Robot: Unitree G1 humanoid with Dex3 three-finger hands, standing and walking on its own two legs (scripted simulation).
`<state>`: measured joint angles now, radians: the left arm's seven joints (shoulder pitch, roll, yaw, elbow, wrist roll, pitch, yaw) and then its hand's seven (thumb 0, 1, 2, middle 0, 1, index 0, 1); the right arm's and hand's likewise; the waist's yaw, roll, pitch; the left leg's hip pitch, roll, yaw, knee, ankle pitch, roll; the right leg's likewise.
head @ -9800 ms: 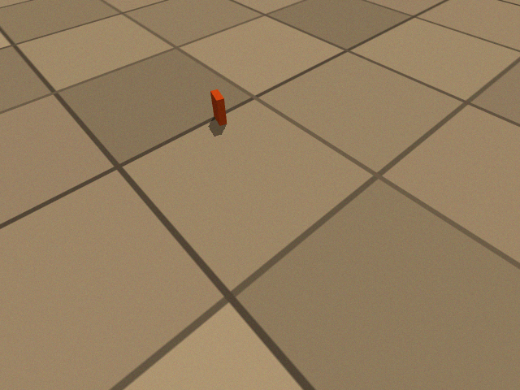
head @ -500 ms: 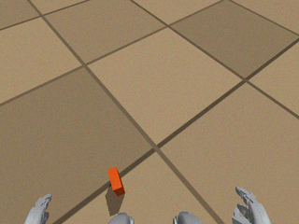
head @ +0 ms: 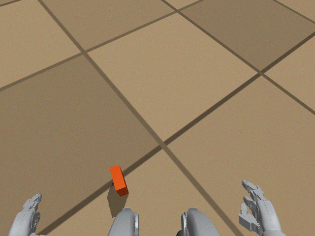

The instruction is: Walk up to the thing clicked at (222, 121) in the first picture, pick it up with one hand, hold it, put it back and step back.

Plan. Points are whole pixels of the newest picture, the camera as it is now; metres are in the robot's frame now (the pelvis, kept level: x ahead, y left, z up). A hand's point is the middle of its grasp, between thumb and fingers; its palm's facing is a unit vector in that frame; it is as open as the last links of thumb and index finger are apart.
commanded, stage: go down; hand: left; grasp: from the side
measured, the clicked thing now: (119, 181) +0.38 +0.18 -0.58
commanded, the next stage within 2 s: approach in 1.86 s
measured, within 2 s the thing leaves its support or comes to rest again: neither
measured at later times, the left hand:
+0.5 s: hand (48, 193) +0.26 +0.34 -0.20, palm faces +0.15 -0.97 -0.19, open 17.2 cm
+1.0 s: hand (46, 185) +0.30 +0.38 -0.25, palm faces +0.14 -0.98 -0.14, open 17.0 cm
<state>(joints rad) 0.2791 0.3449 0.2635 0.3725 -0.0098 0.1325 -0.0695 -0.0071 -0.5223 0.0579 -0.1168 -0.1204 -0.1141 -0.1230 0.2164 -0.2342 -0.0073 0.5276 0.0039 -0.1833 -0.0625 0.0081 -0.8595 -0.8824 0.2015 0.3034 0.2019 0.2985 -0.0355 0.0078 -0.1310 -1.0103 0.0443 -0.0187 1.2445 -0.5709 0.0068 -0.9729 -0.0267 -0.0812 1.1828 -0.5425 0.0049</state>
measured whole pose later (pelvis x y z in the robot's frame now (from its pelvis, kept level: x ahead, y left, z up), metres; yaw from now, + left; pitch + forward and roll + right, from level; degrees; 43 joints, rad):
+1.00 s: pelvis -0.07 +0.00 -0.23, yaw -4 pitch +33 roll -6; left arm -0.43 0.76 0.75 1.00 -0.21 -0.42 -0.66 -0.01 -0.45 0.12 -0.06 -0.10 -0.05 -0.10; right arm 0.10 -0.34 0.07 0.69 -0.02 -0.20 -0.04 0.01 -0.88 -0.89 0.20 0.30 0.20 0.30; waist -0.05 -0.02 -0.13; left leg -1.97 0.05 -0.07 2.07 -0.70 0.02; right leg -1.92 -0.04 -0.10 2.00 -0.66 -0.01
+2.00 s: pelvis -0.08 +0.00 -0.29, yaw -6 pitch +31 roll -8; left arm -0.54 0.90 0.84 1.08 -0.24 -0.42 -0.77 -0.01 -0.53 0.13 -0.06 -0.11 -0.05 -0.12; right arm 0.09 -0.37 0.12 0.68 -0.04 -0.21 -0.04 0.00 -0.89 -0.90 0.20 0.30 0.20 0.30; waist -0.07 -0.05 -0.07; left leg -2.14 0.05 -0.10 2.28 -0.69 0.02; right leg -2.07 -0.04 -0.11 2.18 -0.65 -0.01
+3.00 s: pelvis -0.10 +0.02 -0.39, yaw -14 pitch +11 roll -17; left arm -0.57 0.82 0.63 1.42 -0.17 -1.06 -0.29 -0.02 -0.60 0.02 -0.07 -0.11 -0.09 -0.09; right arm -0.15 -0.39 0.46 0.59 -0.32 -0.08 0.11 0.00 -0.92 -0.89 0.20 0.30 0.20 0.30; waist -0.21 -0.26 0.29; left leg -2.20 0.05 -0.33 2.66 -0.70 0.03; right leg -2.05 0.02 -0.28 2.40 -0.57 0.03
